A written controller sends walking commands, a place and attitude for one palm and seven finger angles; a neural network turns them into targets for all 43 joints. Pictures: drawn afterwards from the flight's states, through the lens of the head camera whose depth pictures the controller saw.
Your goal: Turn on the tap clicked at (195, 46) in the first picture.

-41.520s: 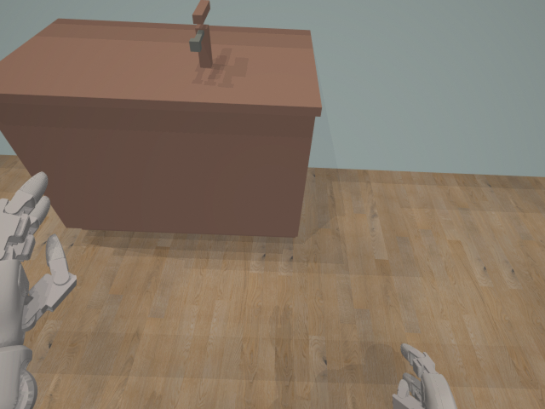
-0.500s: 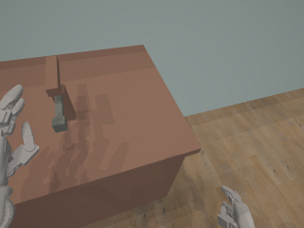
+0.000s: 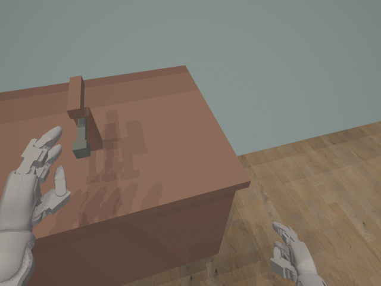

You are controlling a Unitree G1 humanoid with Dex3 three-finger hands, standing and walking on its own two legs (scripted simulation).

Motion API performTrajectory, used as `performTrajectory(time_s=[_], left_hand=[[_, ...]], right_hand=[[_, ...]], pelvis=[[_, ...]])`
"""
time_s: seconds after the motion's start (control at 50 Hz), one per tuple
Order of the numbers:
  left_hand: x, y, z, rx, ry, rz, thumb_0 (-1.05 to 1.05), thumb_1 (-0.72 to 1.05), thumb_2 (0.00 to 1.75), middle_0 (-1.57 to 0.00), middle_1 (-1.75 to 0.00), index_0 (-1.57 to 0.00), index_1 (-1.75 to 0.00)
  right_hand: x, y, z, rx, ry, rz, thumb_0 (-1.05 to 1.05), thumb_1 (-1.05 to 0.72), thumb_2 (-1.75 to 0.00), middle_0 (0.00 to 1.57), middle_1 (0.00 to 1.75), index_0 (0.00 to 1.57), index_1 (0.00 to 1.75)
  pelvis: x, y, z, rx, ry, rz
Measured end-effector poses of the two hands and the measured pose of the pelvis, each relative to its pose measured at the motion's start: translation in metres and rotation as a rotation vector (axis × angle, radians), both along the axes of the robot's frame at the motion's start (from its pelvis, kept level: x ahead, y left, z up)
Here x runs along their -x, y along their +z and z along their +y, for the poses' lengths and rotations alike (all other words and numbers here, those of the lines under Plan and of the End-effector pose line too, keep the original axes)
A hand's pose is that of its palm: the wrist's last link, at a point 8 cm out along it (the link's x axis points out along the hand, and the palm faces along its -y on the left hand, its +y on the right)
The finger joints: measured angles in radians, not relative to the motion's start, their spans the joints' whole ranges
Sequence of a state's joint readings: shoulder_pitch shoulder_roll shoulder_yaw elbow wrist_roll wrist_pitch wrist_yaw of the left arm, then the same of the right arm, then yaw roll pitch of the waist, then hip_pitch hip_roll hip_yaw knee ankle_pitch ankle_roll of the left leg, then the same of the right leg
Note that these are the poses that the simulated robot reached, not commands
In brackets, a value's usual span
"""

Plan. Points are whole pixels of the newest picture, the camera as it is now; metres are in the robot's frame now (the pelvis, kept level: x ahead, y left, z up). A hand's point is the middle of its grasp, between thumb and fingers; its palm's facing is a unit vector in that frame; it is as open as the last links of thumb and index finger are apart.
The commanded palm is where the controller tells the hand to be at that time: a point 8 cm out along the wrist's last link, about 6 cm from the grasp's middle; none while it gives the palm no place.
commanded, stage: turn the palm inward beside the body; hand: left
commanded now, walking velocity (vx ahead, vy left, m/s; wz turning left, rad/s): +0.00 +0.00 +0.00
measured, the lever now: (81, 149) +0.35 +0.27 +0.10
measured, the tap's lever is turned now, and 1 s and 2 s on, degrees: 0 0 0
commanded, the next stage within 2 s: reach beside the lever's end, fingers flat in 1.88 s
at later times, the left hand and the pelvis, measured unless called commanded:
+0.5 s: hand (73, 170) +0.24 +0.21 +0.18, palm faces +0.46 -0.84 -0.29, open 7.4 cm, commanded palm +0.18 +0.26 +0.18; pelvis +0.03 -0.06 -0.01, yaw +1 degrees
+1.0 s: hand (62, 193) +0.21 +0.22 +0.17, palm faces +0.50 -0.85 -0.18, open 7.4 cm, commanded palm +0.15 +0.25 +0.17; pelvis +0.03 -0.03 -0.01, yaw +3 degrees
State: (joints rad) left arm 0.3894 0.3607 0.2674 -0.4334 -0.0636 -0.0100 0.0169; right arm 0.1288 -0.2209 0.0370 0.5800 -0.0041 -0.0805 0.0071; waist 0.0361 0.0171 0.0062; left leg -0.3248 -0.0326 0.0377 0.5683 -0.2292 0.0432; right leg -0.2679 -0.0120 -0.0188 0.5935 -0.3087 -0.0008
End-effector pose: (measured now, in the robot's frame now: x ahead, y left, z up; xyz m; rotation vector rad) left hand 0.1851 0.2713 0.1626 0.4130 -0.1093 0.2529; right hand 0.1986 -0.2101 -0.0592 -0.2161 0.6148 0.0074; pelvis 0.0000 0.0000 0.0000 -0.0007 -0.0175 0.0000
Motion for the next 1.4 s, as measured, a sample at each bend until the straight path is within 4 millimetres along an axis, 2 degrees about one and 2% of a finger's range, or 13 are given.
performTrajectory(time_s=[0.08, 0.16, 0.22, 0.32, 0.4, 0.5, 0.58, 0.7, 0.82, 0.92, 1.04, 1.16, 1.4], left_hand=[[0.025, 0.014, 0.006, -0.018, 0.116, -0.157, 0.02, 0.88, 0.89, -0.21, -0.30, -0.22, -0.30], [0.033, 0.027, 0.024, -0.015, 0.270, -0.261, 0.01, 0.88, 0.89, -0.21, -0.30, -0.21, -0.30], [0.024, 0.023, 0.022, 0.026, 0.290, -0.192, 0.01, 0.89, 0.89, -0.20, -0.30, -0.21, -0.30], [-0.004, 0.004, -0.011, 0.030, 0.168, -0.004, 0.01, 0.89, 0.90, -0.20, -0.30, -0.20, -0.30], [-0.017, 0.010, -0.029, 0.039, 0.108, -0.058, 0.02, 0.89, 0.89, -0.20, -0.30, -0.21, -0.30], [-0.015, 0.028, -0.019, 0.039, 0.165, -0.156, 0.01, 0.89, 0.89, -0.21, -0.30, -0.21, -0.30], [-0.011, 0.021, -0.006, 0.070, 0.219, -0.075, 0.01, 0.89, 0.89, -0.21, -0.30, -0.21, -0.30], [-0.010, -0.001, -0.014, 0.142, 0.194, -0.003, 0.01, 0.89, 0.89, -0.20, -0.30, -0.20, -0.30], [-0.001, 0.011, -0.025, 0.124, 0.157, -0.107, 0.02, 0.89, 0.89, -0.20, -0.30, -0.21, -0.30], [0.012, 0.019, -0.015, 0.145, 0.213, -0.129, 0.01, 0.89, 0.89, -0.21, -0.30, -0.21, -0.30], [0.024, 0.006, -0.017, 0.211, 0.237, -0.050, 0.01, 0.89, 0.89, -0.20, -0.30, -0.20, -0.30], [0.037, 0.003, -0.027, 0.222, 0.226, -0.038, 0.02, 0.89, 0.89, -0.20, -0.30, -0.20, -0.30], [0.053, 0.003, -0.034, 0.269, 0.259, -0.040, 0.01, 0.89, 0.89, -0.20, -0.30, -0.20, -0.30]], right_hand=[[-0.001, -0.002, -0.009, 0.023, 0.031, 0.003, 0.01, -0.90, -0.90, 0.20, 0.30, 0.20, 0.30], [0.000, -0.015, -0.021, 0.038, 0.060, 0.036, 0.01, -0.90, -0.90, 0.20, 0.30, 0.20, 0.30], [0.000, -0.025, -0.031, 0.032, 0.049, 0.043, 0.01, -0.90, -0.90, 0.20, 0.30, 0.21, 0.30], [-0.002, -0.033, -0.047, -0.002, -0.020, 0.020, 0.02, -0.90, -0.90, 0.20, 0.30, 0.21, 0.30], [-0.002, -0.034, -0.061, -0.014, -0.073, 0.020, 0.02, -0.90, -0.90, 0.20, 0.30, 0.20, 0.30], [-0.005, -0.035, -0.076, 0.005, -0.104, 0.053, 0.02, -0.90, -0.90, 0.20, 0.30, 0.20, 0.30], [-0.013, -0.034, -0.081, 0.030, -0.109, 0.065, 0.02, -0.90, -0.90, 0.20, 0.30, 0.20, 0.30], [-0.032, -0.026, -0.071, 0.047, -0.082, 0.012, 0.02, -0.91, -0.90, 0.20, 0.30, 0.20, 0.30], [-0.044, -0.015, -0.045, 0.009, -0.037, -0.059, 0.02, -0.91, -0.90, 0.20, 0.30, 0.20, 0.30], [-0.045, -0.010, -0.024, -0.035, -0.016, -0.089, 0.02, -0.90, -0.90, 0.20, 0.30, 0.20, 0.30], [-0.037, -0.007, -0.008, -0.051, 0.010, -0.101, 0.02, -0.90, -0.90, 0.20, 0.30, 0.20, 0.30], [-0.024, -0.003, -0.007, -0.040, 0.023, -0.110, 0.02, -0.90, -0.90, 0.20, 0.30, 0.21, 0.30], [-0.013, -0.008, -0.023, -0.024, 0.000, -0.110, 0.02, -0.90, -0.90, 0.20, 0.30, 0.20, 0.30]], pelvis=[[0.007, -0.004, -0.020, 0.003, 0.026, -0.003], [0.012, -0.009, -0.036, 0.013, 0.065, -0.011], [0.013, -0.011, -0.044, 0.016, 0.075, -0.015], [0.005, -0.012, -0.051, 0.012, 0.055, 0.000], [-0.011, -0.014, -0.055, 0.004, 0.034, 0.029], [-0.035, -0.013, -0.057, -0.006, 0.025, 0.050], [-0.047, -0.010, -0.052, -0.009, 0.031, 0.056], [-0.050, -0.008, -0.043, -0.008, 0.041, 0.066], [-0.047, -0.008, -0.037, -0.004, 0.042, 0.065], [-0.039, -0.007, -0.033, 0.001, 0.047, 0.041], [-0.024, -0.005, -0.031, 0.003, 0.054, 0.014], [-0.013, -0.005, -0.033, 0.004, 0.053, 0.003], [-0.005, -0.006, -0.037, 0.008, 0.060, -0.021]])
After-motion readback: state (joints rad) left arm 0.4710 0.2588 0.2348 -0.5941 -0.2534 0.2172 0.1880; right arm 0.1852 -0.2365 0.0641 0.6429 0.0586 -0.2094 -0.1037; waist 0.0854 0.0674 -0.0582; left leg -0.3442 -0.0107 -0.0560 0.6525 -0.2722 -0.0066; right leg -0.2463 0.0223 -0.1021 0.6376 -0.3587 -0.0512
